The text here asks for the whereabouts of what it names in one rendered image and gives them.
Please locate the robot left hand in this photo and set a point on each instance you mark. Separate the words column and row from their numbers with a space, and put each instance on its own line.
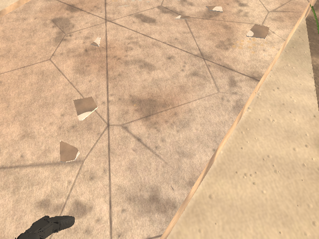
column 46, row 226

